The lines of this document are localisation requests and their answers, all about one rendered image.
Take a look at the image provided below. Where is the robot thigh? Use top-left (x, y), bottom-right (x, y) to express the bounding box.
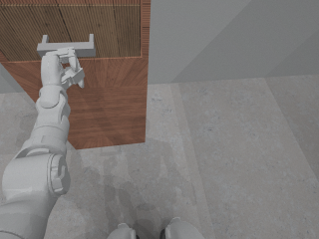
top-left (164, 221), bottom-right (204, 239)
top-left (107, 227), bottom-right (137, 239)

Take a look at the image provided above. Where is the drawer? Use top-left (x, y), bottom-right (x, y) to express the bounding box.
top-left (0, 3), bottom-right (141, 62)

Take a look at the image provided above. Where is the robot left hand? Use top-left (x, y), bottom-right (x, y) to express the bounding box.
top-left (41, 47), bottom-right (85, 92)

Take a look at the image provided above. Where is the robot left thigh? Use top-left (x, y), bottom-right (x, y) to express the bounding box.
top-left (107, 227), bottom-right (137, 239)

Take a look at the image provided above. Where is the cabinet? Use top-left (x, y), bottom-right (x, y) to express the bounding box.
top-left (0, 0), bottom-right (152, 150)

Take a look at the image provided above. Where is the handle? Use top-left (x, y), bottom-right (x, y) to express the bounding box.
top-left (37, 34), bottom-right (96, 59)

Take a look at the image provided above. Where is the robot left forearm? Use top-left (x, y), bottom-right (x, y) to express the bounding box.
top-left (2, 85), bottom-right (71, 199)

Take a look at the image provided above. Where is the left robot upper arm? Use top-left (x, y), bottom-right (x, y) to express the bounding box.
top-left (0, 153), bottom-right (71, 239)

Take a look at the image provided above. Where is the robot right thigh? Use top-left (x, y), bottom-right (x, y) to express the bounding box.
top-left (164, 221), bottom-right (204, 239)

